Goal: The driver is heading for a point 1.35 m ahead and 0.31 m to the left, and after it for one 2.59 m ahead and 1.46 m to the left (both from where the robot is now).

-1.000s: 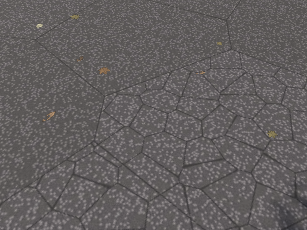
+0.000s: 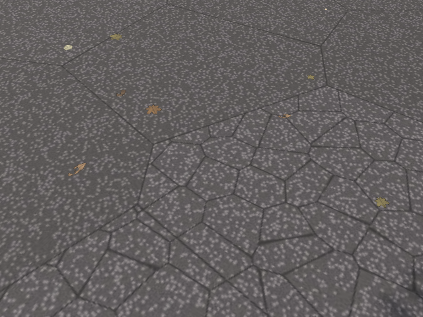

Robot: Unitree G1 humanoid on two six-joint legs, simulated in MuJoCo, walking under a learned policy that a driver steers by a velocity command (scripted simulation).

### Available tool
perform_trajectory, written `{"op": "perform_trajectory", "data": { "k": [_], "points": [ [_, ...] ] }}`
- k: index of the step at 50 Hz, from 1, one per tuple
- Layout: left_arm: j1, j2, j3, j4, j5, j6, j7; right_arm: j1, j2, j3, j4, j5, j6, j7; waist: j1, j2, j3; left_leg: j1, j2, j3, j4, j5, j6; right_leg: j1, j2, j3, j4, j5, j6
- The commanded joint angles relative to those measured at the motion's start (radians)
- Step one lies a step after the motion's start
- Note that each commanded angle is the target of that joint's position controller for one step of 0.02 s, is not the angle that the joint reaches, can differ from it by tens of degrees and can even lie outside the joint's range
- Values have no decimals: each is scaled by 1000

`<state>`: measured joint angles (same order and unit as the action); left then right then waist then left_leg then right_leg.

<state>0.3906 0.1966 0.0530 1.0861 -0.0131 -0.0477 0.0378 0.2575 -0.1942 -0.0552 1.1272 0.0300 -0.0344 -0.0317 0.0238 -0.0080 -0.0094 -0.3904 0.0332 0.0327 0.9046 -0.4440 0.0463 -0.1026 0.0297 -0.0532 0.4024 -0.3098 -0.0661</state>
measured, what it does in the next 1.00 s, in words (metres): walks ahead: left foot, then right foot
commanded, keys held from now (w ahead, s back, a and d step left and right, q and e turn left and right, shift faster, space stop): w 0.88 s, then w+q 0.12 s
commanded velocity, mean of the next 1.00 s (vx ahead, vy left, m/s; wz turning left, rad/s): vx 0.44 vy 0.00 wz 0.02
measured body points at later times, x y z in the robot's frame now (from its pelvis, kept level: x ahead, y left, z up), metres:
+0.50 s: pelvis +0.19 +0.08 +0.01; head +0.20 +0.09 +0.45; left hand +0.35 +0.33 -0.12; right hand +0.12 -0.15 -0.14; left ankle +0.10 +0.16 -0.74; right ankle +0.35 -0.10 -0.67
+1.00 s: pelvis +0.49 +0.03 +0.01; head +0.50 +0.03 +0.46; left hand +0.49 +0.29 -0.14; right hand +0.63 -0.24 -0.11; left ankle +0.59 +0.20 -0.66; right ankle +0.48 -0.06 -0.74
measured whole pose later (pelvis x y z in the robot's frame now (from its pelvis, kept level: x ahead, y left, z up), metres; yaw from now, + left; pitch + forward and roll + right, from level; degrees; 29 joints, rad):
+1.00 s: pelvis +0.49 +0.03 +0.01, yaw +1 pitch +1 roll -2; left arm 0.31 0.23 0.06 1.02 0.01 -0.11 -0.02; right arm 0.15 -0.26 -0.07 0.92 0.02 -0.08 -0.02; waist 0.04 0.04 0.01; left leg -0.69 0.15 -0.05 1.00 -0.14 0.03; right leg -0.11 0.07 -0.10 0.25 -0.15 -0.07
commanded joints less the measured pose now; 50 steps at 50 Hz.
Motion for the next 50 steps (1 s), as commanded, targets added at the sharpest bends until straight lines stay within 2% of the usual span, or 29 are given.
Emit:
{"op": "perform_trajectory", "data": {
  "k": [1, 4, 6, 8, 9, 10, 11, 12, 13, 14, 16, 20, 23, 28, 31, 33, 34, 35, 36, 37, 38, 39, 40, 41, 42, 43, 45, 47, 50],
  "points": [
    [37, 123, 22, -40, -11, -27, -4, -121, -93, -21, -87, 9, -55, 20, 10, -47, 168, -354, 94, -56, -4, 25, 18, 97, -337, 373, -286, -186, -158],
    [38, 164, 31, -50, -8, -20, -10, -142, -54, -12, -95, 7, -66, 35, 7, -90, 127, -119, 36, 29, -190, 86, -7, -27, -256, 226, -257, -91, -134],
    [22, 185, 36, -57, -21, -17, -14, -85, -58, -12, -79, 10, -62, 41, -35, -92, 121, 56, -3, 77, -298, 183, -14, -142, -242, 186, -204, -113, -128],
    [9, 180, 31, -64, -21, -20, -16, 57, -100, -35, -31, 7, -53, 35, -102, -70, 81, 274, -59, 108, -342, 214, -9, -247, -211, 156, -81, -39, -102],
    [-18, 152, 21, -71, -15, -26, -18, 175, -144, -56, -5, 9, -55, 30, -166, -22, 36, 407, -19, 36, -385, 191, 22, -306, -167, 95, 115, 86, -63],
    [-48, 73, -2, -111, -1, -35, -21, 309, -254, -80, 8, -4, -60, 22, -196, 237, -22, 538, 239, -365, -559, 36, 125, -488, -58, -38, 544, 9, 19],
    [-48, 25, -9, -145, -16, -56, -20, 352, -266, -66, 17, -27, -79, 39, -169, 330, -82, 586, 381, -809, -749, -106, 247, -657, 33, 85, 820, -240, 24],
    [-58, 75, 1, -152, -44, -70, -25, 243, -218, -45, -5, -25, -95, 45, -116, 210, -4, 518, 397, -768, -741, -185, 241, -750, -45, 161, 943, -186, -6],
    [-94, 108, 5, -164, -47, -77, -33, 147, -153, -25, -39, -19, -101, 53, -91, 139, 53, 440, 348, -611, -731, -149, 195, -764, -97, 150, 944, -79, -33],
    [-99, 115, 12, -156, -35, -77, -30, 68, -134, -14, -62, -22, -101, 60, -57, 87, 77, 369, 295, -475, -743, -37, 159, -727, -138, 134, 887, 23, -39],
    [-93, 133, 28, -146, -17, -60, -28, 36, -100, 1, -74, -30, -94, 61, -23, 97, 86, 277, 211, -285, -768, 168, 114, -615, -179, 117, 764, 114, -29],
    [-187, 98, 28, -173, -7, -36, -32, 147, -132, 0, -54, -35, -87, 35, -37, 64, 98, 308, 183, -164, -786, 470, 135, -660, -177, 74, 619, 223, 21],
    [-323, 78, 20, -221, -7, -39, -39, 167, -138, 1, -68, -35, -77, 20, -60, 61, 111, 320, 166, -110, -801, 519, 131, -666, -159, 55, 415, 333, 41],
    [-492, 66, 4, -271, -15, -49, -66, 249, -145, -5, -60, -22, -66, 13, -104, 65, 153, 400, 181, -65, -809, 510, 128, -628, -112, 16, 194, 404, 27],
    [-542, 76, 0, -301, -18, -61, -87, 262, -156, -15, -56, -17, -53, 10, -92, 76, 158, 503, 221, -55, -748, 619, 123, -620, -97, 15, 129, 343, -8],
    [-482, 117, 16, -295, -18, -66, -92, 231, -184, -25, -69, -20, -46, 8, -37, 111, 93, 545, 232, -44, -647, 907, 104, -487, -50, -12, 117, 273, -39],
    [-389, 155, 34, -274, -18, -66, -89, 214, -199, -30, -74, -23, -40, 8, 17, 140, 22, 552, 224, -32, -532, 1095, 93, -354, -12, -35, 126, 241, -61],
    [-209, 200, 59, -220, -19, -63, -82, 189, -193, -26, -84, -26, -33, 10, 107, 143, -80, 488, 180, 1, -328, 1164, 65, -117, 12, -48, 110, 266, -91],
    [-18, 268, 79, -176, -5, -58, -70, 181, -166, -12, -111, -35, -35, 14, 169, 67, -221, 231, 132, 18, -20, 882, 36, 231, -158, 148, 152, 255, -154],
    [75, 332, 90, -145, 11, -56, -74, 332, 2, 35, -115, -26, -58, 34, 78, -217, -414, -163, -78, -34, 378, 65, -26, 588, -430, 691, 33, 21, -339],
    [56, 236, 62, -141, 8, -54, -73, 250, -85, 16, -110, 4, -91, 40, 115, -169, -404, -273, -73, -185, 514, -101, -3, 560, -417, 818, -101, -36, -306],
    [-55, 193, 48, -156, 0, -58, -70, 137, -147, -2, -156, 29, -107, 40, 94, -151, -220, -357, -13, -155, 536, -46, 14, 413, -385, 639, -116, 27, -251],
    [-155, 157, 34, -181, 2, -63, -71, 71, -162, -4, -176, 26, -112, 30, 56, -37, -134, -318, 45, -131, 482, 51, 20, 233, -351, 499, -141, 143, -219],
    [-210, 128, 25, -184, 12, -69, -76, 45, -161, -16, -177, 9, -105, 21, 18, 7, -67, -266, 80, -114, 416, 105, 17, 80, -313, 397, -168, 238, -197],
    [-228, 105, 17, -178, 22, -75, -79, 77, -143, -21, -173, -1, -89, 17, -23, -13, -52, -192, 111, -122, 370, 138, 19, -11, -280, 328, -198, 262, -183],
    [-223, 100, 15, -166, 22, -75, -82, 103, -114, -19, -169, -3, -74, 15, -41, -33, -39, -157, 119, -119, 336, 145, 17, -62, -265, 296, -227, 256, -185],
    [-198, 127, 20, -146, 18, -78, -73, 100, -88, -18, -176, -1, -52, 12, -59, -47, 7, -166, 136, -105, 263, 159, 3, -128, -258, 230, -277, 262, -194],
    [-170, 161, 28, -135, 24, -80, -55, 25, -104, -22, -205, -7, -41, 11, -50, -41, 41, -245, 150, -105, 176, 252, -19, -127, -263, 180, -310, 265, -193],
    [-134, 177, 32, -125, 23, -75, -37, -68, -107, -23, -236, -11, -41, 21, -24, -37, 56, -307, 138, -108, 10, 431, -25, -76, -247, 96, -318, 296, -157]
  ]
}}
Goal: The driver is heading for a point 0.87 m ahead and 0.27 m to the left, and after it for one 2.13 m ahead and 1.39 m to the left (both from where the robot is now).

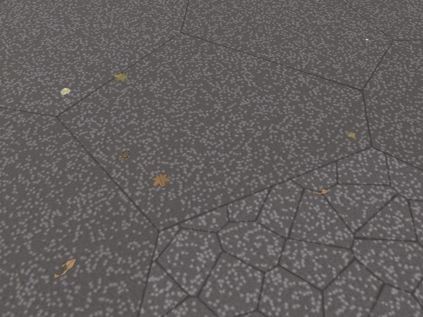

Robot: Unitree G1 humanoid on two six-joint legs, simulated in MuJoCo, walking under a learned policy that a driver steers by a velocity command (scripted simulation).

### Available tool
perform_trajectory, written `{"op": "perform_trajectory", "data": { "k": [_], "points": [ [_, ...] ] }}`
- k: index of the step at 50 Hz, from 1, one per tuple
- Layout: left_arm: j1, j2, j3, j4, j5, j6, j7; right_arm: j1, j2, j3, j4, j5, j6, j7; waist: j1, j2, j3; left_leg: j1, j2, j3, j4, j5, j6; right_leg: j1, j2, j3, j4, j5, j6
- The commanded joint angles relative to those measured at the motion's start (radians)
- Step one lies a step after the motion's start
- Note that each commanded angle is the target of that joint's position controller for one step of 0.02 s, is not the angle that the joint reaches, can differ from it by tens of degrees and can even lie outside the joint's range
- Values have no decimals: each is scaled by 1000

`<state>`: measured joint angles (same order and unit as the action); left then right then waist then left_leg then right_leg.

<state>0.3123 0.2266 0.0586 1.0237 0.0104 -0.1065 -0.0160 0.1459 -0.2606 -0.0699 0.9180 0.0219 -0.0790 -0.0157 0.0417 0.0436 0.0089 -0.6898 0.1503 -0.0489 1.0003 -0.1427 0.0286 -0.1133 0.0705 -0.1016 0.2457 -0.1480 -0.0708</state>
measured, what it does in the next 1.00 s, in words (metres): walks ahead, turning left: left foot, then right foot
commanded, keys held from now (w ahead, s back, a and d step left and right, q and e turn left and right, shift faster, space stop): w+q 0.16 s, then q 0.54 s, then no key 0.30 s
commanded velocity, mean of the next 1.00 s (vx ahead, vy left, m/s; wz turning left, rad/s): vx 0.19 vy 0.00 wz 0.43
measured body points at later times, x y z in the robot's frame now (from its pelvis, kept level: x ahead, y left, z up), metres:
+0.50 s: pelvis +0.23 +0.09 -0.01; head +0.29 +0.12 +0.43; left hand +0.31 +0.39 -0.13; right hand +0.43 -0.15 -0.11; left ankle +0.29 +0.16 -0.75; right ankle +0.30 -0.09 -0.66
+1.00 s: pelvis +0.33 +0.06 +0.00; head +0.37 +0.06 +0.44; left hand +0.31 +0.36 -0.10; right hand +0.60 -0.11 -0.12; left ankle +0.23 +0.17 -0.68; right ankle +0.41 -0.04 -0.75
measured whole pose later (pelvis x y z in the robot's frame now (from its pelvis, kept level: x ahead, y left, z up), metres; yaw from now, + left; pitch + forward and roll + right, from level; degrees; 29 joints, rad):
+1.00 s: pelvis +0.33 +0.06 +0.00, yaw +28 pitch +2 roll +1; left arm 0.17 0.25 0.05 0.78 0.01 -0.02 0.02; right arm 0.16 -0.32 -0.08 0.68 0.01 0.04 -0.03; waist 0.02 0.04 0.03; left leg -0.46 -0.07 -0.11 1.01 -0.49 -0.08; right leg -0.30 -0.02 0.05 0.46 -0.20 0.00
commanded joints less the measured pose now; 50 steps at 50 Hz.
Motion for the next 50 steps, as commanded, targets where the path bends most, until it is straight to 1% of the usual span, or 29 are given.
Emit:
{"op": "perform_trajectory", "data": {
  "k": [1, 4, 8, 10, 11, 12, 13, 14, 15, 16, 17, 18, 19, 21, 22, 25, 28, 32, 37, 39, 40, 41, 42, 43, 44, 45, 46, 48, 50],
  "points": [
    [-49, 150, 26, -63, -1, -16, 20, 14, -37, -7, -37, -2, 1, 10, -32, -90, 41, 1, 8, -18, -148, 180, -5, -56, -279, 111, -162, 147, -139],
    [-6, 161, 27, -53, -8, -13, 27, -92, -23, 3, -74, 1, -3, 25, 7, -84, 64, 14, -25, 25, -288, 260, 3, 0, -283, 41, -166, 149, -115],
    [47, 171, 33, -35, -17, 9, 29, -184, -22, 11, -133, 2, -1, 53, 35, -78, 93, -45, -44, 52, -377, 180, 31, 170, -337, -3, -101, 197, -94],
    [6, 192, 39, -52, -20, 31, 38, -174, -43, 2, -161, -5, -2, 69, 4, -102, 84, 9, -85, 102, -407, 83, 53, 202, -345, -40, 19, 492, -65],
    [-15, 210, 44, -65, -21, 41, 46, -122, -69, -10, -161, -10, -3, 76, -27, -129, 36, 96, -126, 138, -402, 41, 65, 207, -340, -55, 120, 701, -46],
    [-36, 216, 45, -79, -21, 53, 54, 4, -105, -31, -137, -10, -6, 79, -91, -133, -38, 248, -175, 163, -432, 60, 83, 186, -315, -74, 287, 816, -19],
    [-35, 209, 39, -92, -22, 58, 59, 140, -167, -63, -107, -11, -7, 71, -155, -98, -116, 458, -205, 143, -500, 191, 114, 96, -259, -96, 510, 747, 29],
    [-4, 162, 20, -131, 11, 46, 56, 228, -275, -88, -102, -21, 1, 45, -149, 98, -237, 758, 12, -151, -455, 572, 192, -175, -181, -105, 863, 227, 93],
    [100, 58, -16, -155, 11, 17, 38, 176, -317, -82, -147, -36, -1, 47, -56, 255, -431, 1054, 265, -654, -535, 755, 423, -504, 19, 56, 1210, -526, 142],
    [30, 163, 8, -152, -13, -5, 25, 195, -248, -66, -163, -32, 9, 50, -122, 78, -489, 1024, 220, -574, -555, 729, 380, -526, -48, 219, 1254, -495, 113],
    [-49, 169, 10, -183, -39, -8, 25, 131, -195, -52, -180, -26, 11, 48, -112, 41, -367, 912, 173, -418, -555, 674, 335, -570, -89, 199, 1211, -423, 91],
    [-78, 162, 12, -179, -29, 1, 38, 69, -167, -46, -189, -12, 14, 47, -79, -59, -229, 740, 116, -315, -586, 624, 289, -571, -131, 177, 1124, -355, 96],
    [-87, 178, 24, -182, -16, 18, 52, 29, -140, -38, -200, -11, 19, 41, -52, -53, -174, 609, 83, -269, -619, 568, 271, -530, -156, 176, 1054, -317, 97],
    [-63, 168, 31, -196, -7, 54, 61, 7, -151, -41, -214, -32, 24, 38, -9, -11, -143, 451, 50, -244, -663, 545, 271, -430, -153, 174, 989, -282, 104],
    [-54, 153, 29, -201, -4, 63, 65, 8, -166, -45, -218, -34, 23, 35, -1, 3, -144, 424, 38, -224, -668, 570, 274, -419, -144, 169, 955, -263, 112],
    [-88, 144, 28, -225, 4, 75, 76, 20, -187, -52, -231, -22, 32, 15, -6, 21, -167, 439, 22, -222, -656, 539, 258, -460, -124, 179, 834, -188, 138],
    [-154, 145, 29, -254, 1, 85, 78, 22, -189, -51, -248, -11, 57, -5, -28, 43, -166, 453, 0, -262, -656, 299, 220, -487, -110, 198, 715, -113, 155],
    [-229, 146, 28, -288, -6, 81, 70, 25, -192, -51, -266, -14, 80, -21, -55, 82, -124, 450, -22, -337, -657, 59, 192, -470, -79, 217, 560, -88, 158],
    [-207, 158, 28, -297, -13, 52, 50, 26, -181, -45, -291, -17, 97, -23, -53, 115, -142, 513, -13, -407, -563, 264, 187, -360, -51, 209, 399, -149, 139],
    [-145, 156, 29, -283, -11, 40, 36, 5, -161, -33, -304, -7, 104, -26, -9, 105, -146, 488, -51, -393, -506, 289, 141, -201, -61, 179, 176, 23, 105],
    [-131, 193, 38, -285, 1, 39, 35, 40, -132, -23, -305, -12, 105, -27, -19, 52, -153, 420, -97, -359, -448, 150, 94, -84, -156, 244, 127, 159, 68],
    [-157, 262, 48, -307, 20, 47, 41, 104, -80, -7, -309, -30, 102, -25, -80, -184, -160, 290, -227, -214, -259, -238, 36, 25, -359, 434, 130, 454, -31],
    [-123, 255, 47, -292, 43, 56, 39, 87, -133, -21, -336, -25, 90, -22, -67, -355, -137, 138, -304, -113, -93, -545, -20, 26, -489, 624, 107, 594, -221],
    [-122, 228, 44, -306, 26, 56, 37, 84, -207, -42, -320, -28, 82, -20, -39, -262, -140, 104, -263, -131, 87, -535, -51, 26, -491, 623, 109, 559, -258],
    [-135, 206, 40, -311, 13, 58, 39, 72, -215, -51, -303, -18, 86, -20, -36, -188, -131, 87, -255, -134, 163, -471, -68, 31, -425, 523, 135, 525, -210],
    [-161, 190, 34, -315, 0, 62, 39, 78, -187, -47, -282, -15, 99, -24, -47, -152, -114, 87, -248, -131, 188, -430, -87, 20, -365, 442, 150, 498, -162],
    [-178, 180, 29, -316, -10, 66, 40, 75, -166, -41, -282, -17, 109, -25, -50, -154, -101, 91, -238, -130, 186, -392, -101, 6, -346, 409, 149, 482, -145],
    [-197, 166, 21, -312, -5, 80, 39, 74, -103, -20, -282, -12, 115, -19, -64, -182, -96, 180, -222, -59, 63, -340, -117, -41, -276, 310, 136, 457, -121],
    [-196, 164, 21, -309, -4, 92, 39, 40, -63, -2, -291, -14, 112, -14, -45, -231, -109, 277, -187, 7, -137, -322, -123, -47, -248, 268, 137, 439, -115]
  ]
}}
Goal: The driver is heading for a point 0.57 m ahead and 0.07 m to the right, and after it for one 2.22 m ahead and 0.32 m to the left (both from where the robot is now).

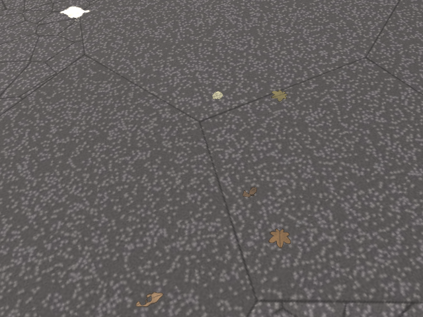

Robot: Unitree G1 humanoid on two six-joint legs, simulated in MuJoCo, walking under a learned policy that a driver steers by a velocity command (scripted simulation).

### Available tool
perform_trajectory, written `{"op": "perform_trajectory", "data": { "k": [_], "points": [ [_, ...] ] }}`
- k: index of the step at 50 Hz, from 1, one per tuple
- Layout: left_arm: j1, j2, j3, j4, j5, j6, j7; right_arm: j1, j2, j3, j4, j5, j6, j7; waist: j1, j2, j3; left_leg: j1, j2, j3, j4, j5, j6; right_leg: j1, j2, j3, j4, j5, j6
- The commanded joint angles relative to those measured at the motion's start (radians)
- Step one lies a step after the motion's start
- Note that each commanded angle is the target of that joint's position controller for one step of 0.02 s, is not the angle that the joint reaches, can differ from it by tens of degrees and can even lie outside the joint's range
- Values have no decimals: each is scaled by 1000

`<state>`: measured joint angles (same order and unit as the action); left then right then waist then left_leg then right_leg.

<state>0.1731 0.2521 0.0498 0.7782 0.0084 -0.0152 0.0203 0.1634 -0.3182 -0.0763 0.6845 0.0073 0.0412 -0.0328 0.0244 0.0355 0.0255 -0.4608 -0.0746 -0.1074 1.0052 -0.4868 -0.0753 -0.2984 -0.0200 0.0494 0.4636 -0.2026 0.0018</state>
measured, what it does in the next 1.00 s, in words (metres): walks ahead: left foot, then right foot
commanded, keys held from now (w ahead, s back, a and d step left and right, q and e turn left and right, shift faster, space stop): no key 0.24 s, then w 0.76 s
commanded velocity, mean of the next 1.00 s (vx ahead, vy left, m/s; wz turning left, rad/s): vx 0.27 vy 0.00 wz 0.04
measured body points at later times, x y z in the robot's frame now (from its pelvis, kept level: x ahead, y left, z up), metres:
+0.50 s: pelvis +0.04 +0.00 +0.00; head +0.05 -0.01 +0.45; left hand +0.16 +0.28 -0.11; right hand +0.10 -0.27 -0.13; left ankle -0.02 +0.14 -0.74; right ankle +0.06 -0.11 -0.73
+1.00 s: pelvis +0.25 -0.01 -0.01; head +0.29 -0.02 +0.43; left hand +0.20 +0.26 -0.14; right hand +0.51 -0.22 -0.09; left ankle +0.44 +0.12 -0.72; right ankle +0.07 -0.11 -0.74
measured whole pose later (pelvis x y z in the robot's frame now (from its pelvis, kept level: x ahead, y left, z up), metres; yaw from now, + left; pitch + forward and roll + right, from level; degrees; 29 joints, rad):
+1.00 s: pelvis +0.25 -0.01 -0.01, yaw +0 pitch +2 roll +0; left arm 0.45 0.27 0.04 0.90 -0.02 -0.06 0.00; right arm 0.01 -0.24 -0.04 0.64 0.02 -0.09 0.06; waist 0.10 0.03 0.03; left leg -0.60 0.03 0.02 0.53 0.02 0.04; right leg 0.15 0.02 -0.02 0.19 -0.38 -0.03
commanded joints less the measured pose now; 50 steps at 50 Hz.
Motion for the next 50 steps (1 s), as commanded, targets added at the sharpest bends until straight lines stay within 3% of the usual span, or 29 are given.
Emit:
{"op": "perform_trajectory", "data": {
  "k": [1, 3, 5, 6, 7, 8, 9, 10, 12, 14, 16, 18, 19, 21, 24, 26, 27, 28, 29, 30, 31, 32, 34, 38, 42, 47, 49, 50],
  "points": [
    [-35, 147, 33, -57, -2, 5, 3, 0, 0, 9, -63, 1, -10, 6, -7, -244, -130, 89, 47, 78, -224, 37, -17, 143, -165, 125, -83, 483, -195],
    [-5, 169, 37, -47, -8, 10, 2, 0, -26, 1, -58, 8, -10, 10, 8, -259, -130, 150, 50, 92, -367, 103, -5, 157, -187, 157, -75, 428, -207],
    [-4, 160, 29, -39, -21, 10, 0, 45, -28, -3, -30, 3, -13, 13, -24, -232, -106, 273, 40, 114, -620, 296, 35, 106, -169, 153, -59, 317, -174],
    [33, 148, 23, -26, -20, 2, -3, 44, -49, -5, -32, -8, -13, 11, -17, -203, -104, 354, 67, 70, -664, 372, 64, 50, -157, 154, -61, 225, -125],
    [44, 124, 13, -28, 1, -11, -10, 60, -100, -13, -41, -20, -12, 4, -4, -102, -131, 448, 172, -36, -632, 526, 101, -25, -118, 110, -5, 103, -63],
    [80, 72, 1, -28, 14, -24, -18, 30, -126, -16, -31, -30, -10, 6, 53, 87, -127, 371, 238, -85, -601, 503, 164, -22, -24, 2, 9, -60, -1],
    [27, 87, -1, -26, 22, -26, -16, 2, -48, 1, -37, -32, -18, 19, 20, 92, -106, 256, 226, -90, -630, 331, 185, 61, -28, -7, 3, -51, 37],
    [-10, 106, 5, -24, 18, -24, -15, -9, -18, 10, -33, -37, -27, 25, 8, 72, -64, 223, 187, -66, -638, 236, 161, 71, -23, -9, 5, -3, 49],
    [-9, 117, 10, -10, 10, -15, -4, 10, -40, 8, -19, -35, -44, 27, -1, 72, -19, 189, 156, -45, -638, 227, 130, 69, -21, -9, 20, 39, 43],
    [11, 106, 9, 5, 1, -10, 1, 63, -50, 5, 3, -23, -50, 20, -14, 94, -13, 187, 153, -61, -671, 10, 142, 45, 14, -54, 67, -84, 36],
    [-24, 107, 14, -9, -16, -20, 1, 119, -113, -13, 8, -11, -45, 14, -57, 159, 57, 203, 251, -224, -771, -274, 221, -119, 53, -110, 209, -219, 21],
    [-81, 118, 22, -43, -34, -43, -8, 164, -130, -18, 19, -5, -59, 6, -86, 186, 128, 229, 358, -389, -839, -287, 302, -265, 0, -52, 356, -286, -19],
    [-84, 119, 26, -49, -40, -55, -16, 174, -121, -17, 25, -4, -72, 4, -85, 185, 130, 285, 388, -420, -840, -228, 323, -340, -30, -22, 416, -321, -39],
    [-71, 109, 23, -45, -42, -76, -34, 150, -99, -13, 20, 9, -84, 6, -70, 125, 98, 362, 374, -360, -824, -101, 310, -359, -61, -17, 358, -307, -68],
    [4, 90, 17, -1, -32, -90, -57, 81, -115, -18, 7, 21, -77, 19, -16, 87, 18, 243, 272, -165, -773, 104, 262, -29, 2, -104, 126, -83, -59],
    [153, 111, 32, 62, -29, -82, -57, 81, -82, -9, 9, 15, -73, 25, 49, 60, -30, 119, 221, -96, -670, 117, 227, 231, 53, -136, 56, 28, -36],
    [241, 140, 42, 78, -31, -81, -49, 70, -36, 6, 4, 7, -79, 27, 89, -1, -49, 35, 170, -36, -512, 135, 182, 346, -16, -36, 13, -18, -59],
    [332, 263, 65, 77, -23, -81, -40, 74, 41, 27, -37, -7, -94, 27, 94, -285, -92, -146, 51, 99, -129, 22, 96, 467, -265, 351, -136, -121, -168],
    [347, 281, 65, 72, -12, -89, -50, 77, -15, 10, -60, 20, -113, 19, 92, -334, -87, -301, 22, 28, 79, -115, 87, 455, -384, 681, -275, -339, -291],
    [263, 227, 47, 50, -13, -95, -50, 71, -72, -5, -51, 42, -125, 20, 58, -219, 7, -380, 97, -14, 169, -37, 111, 401, -381, 635, -284, -443, -283],
    [210, 184, 35, 35, -13, -97, -48, 58, -81, -8, -40, 40, -129, 24, 41, -170, 53, -396, 136, 4, 171, 69, 129, 356, -332, 521, -283, -415, -245],
    [174, 171, 27, 24, -7, -96, -49, 54, -68, -8, -28, 26, -130, 26, 26, -135, 61, -381, 161, 17, 142, 152, 135, 323, -288, 430, -292, -319, -219],
    [158, 151, 17, 19, -3, -92, -46, 55, -53, -11, -18, 10, -126, 35, 9, -138, 52, -311, 190, 35, 76, 262, 127, 278, -223, 283, -313, -111, -186],
    [212, 157, 16, 39, -11, -86, -34, -7, -19, -4, -38, 2, -119, 42, 19, -103, 35, -325, 183, 82, -64, 391, 81, 301, -189, 133, -325, 233, -194],
    [243, 166, 15, 53, -14, -73, -19, -145, 17, 15, -82, 10, -130, 58, 56, -111, 62, -249, 155, 120, -313, 552, 66, 260, -160, 39, -347, 268, -178],
    [296, 179, 21, 82, -27, -58, -15, -263, 8, 21, -127, 20, -145, 88, 69, -108, 109, -225, 125, 125, -461, 554, 100, 342, -218, 35, -321, 297, -184],
    [286, 193, 29, 85, -29, -51, -11, -250, -16, 13, -131, 18, -150, 95, 36, -121, 84, -179, 105, 131, -494, 491, 134, 403, -238, 28, -258, 458, -167],
    [279, 208, 34, 83, -27, -48, -9, -211, -38, 4, -123, 16, -149, 93, 8, -141, 42, -106, 78, 148, -494, 452, 152, 425, -237, 22, -196, 631, -157]
  ]
}}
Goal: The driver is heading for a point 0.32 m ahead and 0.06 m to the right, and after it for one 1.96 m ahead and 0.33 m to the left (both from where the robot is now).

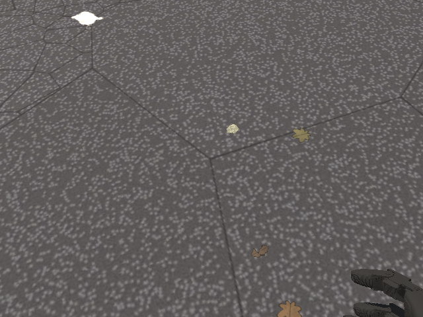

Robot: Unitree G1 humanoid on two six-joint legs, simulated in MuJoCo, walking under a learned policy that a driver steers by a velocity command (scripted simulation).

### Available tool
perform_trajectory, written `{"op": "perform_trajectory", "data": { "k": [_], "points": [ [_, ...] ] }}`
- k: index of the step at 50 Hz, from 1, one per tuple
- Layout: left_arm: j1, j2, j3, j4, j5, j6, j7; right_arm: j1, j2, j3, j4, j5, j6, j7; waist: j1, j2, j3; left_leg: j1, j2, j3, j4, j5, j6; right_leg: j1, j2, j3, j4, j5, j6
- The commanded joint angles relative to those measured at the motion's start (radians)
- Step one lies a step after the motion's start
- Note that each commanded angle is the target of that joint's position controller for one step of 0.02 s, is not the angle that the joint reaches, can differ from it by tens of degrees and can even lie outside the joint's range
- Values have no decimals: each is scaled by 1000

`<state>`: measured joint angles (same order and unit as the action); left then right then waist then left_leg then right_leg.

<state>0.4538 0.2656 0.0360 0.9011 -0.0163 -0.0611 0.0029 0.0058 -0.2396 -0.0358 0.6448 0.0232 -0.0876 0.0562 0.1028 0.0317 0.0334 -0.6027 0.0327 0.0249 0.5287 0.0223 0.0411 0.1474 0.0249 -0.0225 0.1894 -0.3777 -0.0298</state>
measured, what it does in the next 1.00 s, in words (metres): walks ahead: left foot, then right foot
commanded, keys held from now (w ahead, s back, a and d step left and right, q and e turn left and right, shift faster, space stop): w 0.10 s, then w+e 0.04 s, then e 0.30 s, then q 0.56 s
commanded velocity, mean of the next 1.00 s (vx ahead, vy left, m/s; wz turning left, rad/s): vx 0.18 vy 0.00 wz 0.02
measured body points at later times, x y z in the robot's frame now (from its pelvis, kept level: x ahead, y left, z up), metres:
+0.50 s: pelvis +0.24 +0.01 +0.01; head +0.28 +0.00 +0.46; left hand +0.45 +0.24 -0.09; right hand +0.29 -0.28 -0.12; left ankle +0.19 +0.12 -0.73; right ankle +0.35 -0.12 -0.71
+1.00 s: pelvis +0.29 +0.03 +0.00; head +0.32 +0.05 +0.45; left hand +0.45 +0.30 -0.12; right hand +0.39 -0.26 -0.11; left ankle +0.28 +0.12 -0.73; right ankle +0.34 -0.12 -0.72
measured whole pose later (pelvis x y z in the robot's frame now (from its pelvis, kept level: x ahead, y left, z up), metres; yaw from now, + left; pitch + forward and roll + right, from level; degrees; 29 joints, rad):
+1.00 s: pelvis +0.29 +0.03 +0.00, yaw +3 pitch +1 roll -2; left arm 0.07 0.28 0.08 0.78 0.00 0.03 0.05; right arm 0.22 -0.29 -0.08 0.82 0.00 0.05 -0.01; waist -0.03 -0.02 0.04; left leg -0.31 0.03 0.04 0.63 -0.35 0.04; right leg -0.39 -0.10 -0.16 0.66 -0.34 0.03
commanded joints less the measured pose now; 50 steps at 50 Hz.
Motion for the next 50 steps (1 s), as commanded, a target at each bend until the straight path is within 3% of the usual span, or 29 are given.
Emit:
{"op": "perform_trajectory", "data": {
  "k": [1, 2, 3, 4, 5, 6, 7, 8, 9, 11, 14, 19, 23, 25, 26, 27, 28, 29, 30, 31, 32, 34, 38, 43, 45, 47, 48, 49, 50],
  "points": [
    [-12, 208, 53, -42, 1, 4, 11, 34, -147, -51, -62, -2, -18, -3, -123, -156, -36, 158, -62, 39, -17, -84, 60, -10, -270, 79, 191, 995, -115],
    [-30, 200, 49, -49, 5, 11, 13, 196, -186, -72, -16, -2, -13, -14, -209, -147, -141, 387, -75, 53, -38, -49, 94, -71, -228, 44, 383, 1071, -88],
    [-27, 166, 34, -75, 23, 10, 17, 386, -244, -87, 24, -16, -6, -30, -273, -66, -294, 742, 98, -137, 22, -43, 155, -315, -185, 33, 682, 783, -61],
    [131, 3, -12, -88, 19, -11, 2, 428, -314, -97, 48, -25, -9, -22, -170, 230, -461, 1087, 357, -668, -75, -298, 328, -714, 25, 67, 1053, -86, 0],
    [46, 120, 12, -76, -9, -36, -6, 434, -206, -73, 53, -17, -7, -25, -228, 163, -441, 1045, 347, -788, -209, -436, 301, -826, 5, 189, 1162, -182, -10],
    [-72, 169, 29, -120, -40, -46, -10, 352, -175, -60, 51, -15, -6, -32, -216, 114, -244, 890, 321, -610, -235, -402, 249, -896, -45, 161, 1175, -111, -17],
    [-130, 159, 25, -134, -37, -50, -5, 281, -157, -53, 47, -18, -7, -33, -182, 9, -152, 723, 288, -478, -262, -293, 219, -862, -98, 135, 1123, -15, -18],
    [-152, 148, 30, -133, -19, -44, 0, 223, -132, -46, 45, -29, -12, -30, -144, -17, -82, 584, 252, -375, -286, -107, 204, -814, -123, 124, 1067, 32, -6],
    [-114, 139, 35, -120, -13, -27, 2, 191, -113, -41, 48, -43, -21, -27, -101, 11, -73, 498, 226, -282, -305, 50, 194, -732, -147, 134, 1040, 54, 4],
    [-49, 98, 33, -97, -12, 6, 11, 166, -106, -42, 71, -44, -41, -22, -62, 25, -69, 399, 210, -155, -324, 301, 199, -643, -142, 129, 989, 48, 33],
    [-100, 84, 34, -138, 4, 30, 20, 136, -145, -51, 100, -45, -46, -35, -47, 45, -33, 345, 199, -20, -342, 444, 193, -678, -134, 114, 861, 154, 65],
    [-255, 63, 26, -211, 7, 26, -16, 157, -181, -55, 121, -36, -2, -75, -113, 28, -55, 435, 176, 99, -313, 380, 163, -654, -119, 42, 559, 414, 61],
    [-319, 88, 40, -276, 14, 33, -41, 191, -209, -65, 144, -14, 39, -82, -135, 28, -56, 545, 234, 75, -213, 347, 150, -672, -99, 27, 462, 296, 26],
    [-293, 89, 45, -286, 22, 30, -42, 186, -210, -64, 156, 4, 53, -81, -104, 24, -66, 559, 235, 48, -114, 375, 129, -610, -64, 15, 378, 239, -9],
    [-230, 104, 55, -268, 26, 24, -36, 183, -194, -57, 162, 8, 57, -80, -65, -2, -98, 542, 193, 61, -11, 367, 97, -489, -32, -1, 266, 347, -35],
    [-170, 174, 73, -255, 34, 19, -20, 235, -156, -41, 169, -14, 47, -73, -57, -94, -178, 471, 116, 96, 135, 219, 34, -298, -109, 80, 242, 782, -73],
    [-137, 210, 64, -266, 71, 21, 0, 295, -74, -6, 159, -46, 28, -54, -86, -254, -302, 213, 7, 91, 383, -329, -41, 1, -368, 348, 322, 1245, -231],
    [-137, 115, 31, -268, 67, 23, 5, 314, -65, 4, 187, -34, 35, -41, -79, -253, -428, 191, -8, -84, 510, -752, -74, 23, -468, 441, 323, 1307, -340],
    [-160, 92, 27, -256, 46, 27, -6, 273, -147, -20, 188, 7, 53, -36, -60, -191, -394, 166, 14, -133, 543, -760, -83, -53, -427, 379, 274, 1049, -332],
    [-220, 112, 32, -255, 40, 28, -11, 201, -169, -30, 172, 18, 70, -44, -67, -143, -280, 104, 29, -110, 552, -736, -86, -127, -373, 318, 234, 856, -278],
    [-273, 130, 39, -254, 38, 31, -7, 173, -172, -37, 173, 10, 89, -60, -78, -113, -199, 78, 37, -104, 531, -677, -94, -213, -346, 276, 192, 698, -240],
    [-351, 143, 46, -254, 42, 39, 6, 221, -168, -46, 193, 0, 126, -83, -126, -144, -137, 173, 27, -69, 515, -563, -125, -390, -302, 177, 129, 551, -209],
    [-371, 131, 54, -237, 42, 46, 36, 227, -136, -52, 178, -4, 143, -103, -119, -154, -132, 167, 34, -33, 501, -471, -129, -408, -311, 97, 82, 371, -217],
    [-382, 140, 65, -205, 37, 63, 53, 182, -125, -51, 135, -9, 139, -84, -98, -169, -139, 206, 45, 10, 341, -429, -95, -359, -345, 52, 85, 304, -211],
    [-392, 153, 71, -195, 25, 70, 52, 198, -133, -55, 129, -9, 138, -71, -110, -177, -139, 250, 37, 32, 257, -413, -69, -344, -358, 40, 110, 306, -190],
    [-419, 157, 74, -184, 1, 79, 51, 277, -134, -63, 152, -14, 137, -58, -159, -164, -139, 365, 3, 72, 67, -290, -20, -376, -335, -11, 189, 277, -129],
    [-386, 130, 72, -163, -9, 84, 48, 313, -157, -73, 164, -23, 137, -57, -165, -102, -109, 422, -5, 27, -55, -212, 22, -435, -286, -62, 296, 190, -58],
    [-349, 77, 62, -163, 14, 88, 40, 321, -257, -98, 148, -27, 134, -72, -130, 160, -66, 500, 196, -291, -191, 6, 110, -635, -162, -172, 577, -20, 50],
    [-448, 76, 60, -227, 27, 81, 46, 299, -346, -109, 113, -50, 121, -72, -148, 286, -27, 463, 367, -561, -241, 155, 291, -835, -15, -81, 783, -296, 100]
  ]
}}
Velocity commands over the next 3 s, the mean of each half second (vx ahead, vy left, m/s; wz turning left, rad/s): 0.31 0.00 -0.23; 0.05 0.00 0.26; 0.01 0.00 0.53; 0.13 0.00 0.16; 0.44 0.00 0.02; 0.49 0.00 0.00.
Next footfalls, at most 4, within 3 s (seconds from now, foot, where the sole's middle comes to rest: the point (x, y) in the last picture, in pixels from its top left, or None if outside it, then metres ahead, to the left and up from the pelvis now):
0.06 left None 0.22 0.12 -0.77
0.54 right None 0.38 -0.12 -0.77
0.96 left None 0.32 0.13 -0.77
1.50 right None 0.40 -0.08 -0.77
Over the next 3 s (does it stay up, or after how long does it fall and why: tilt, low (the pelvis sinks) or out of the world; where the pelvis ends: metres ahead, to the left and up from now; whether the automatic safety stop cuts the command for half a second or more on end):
stays up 0.83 0.22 0.02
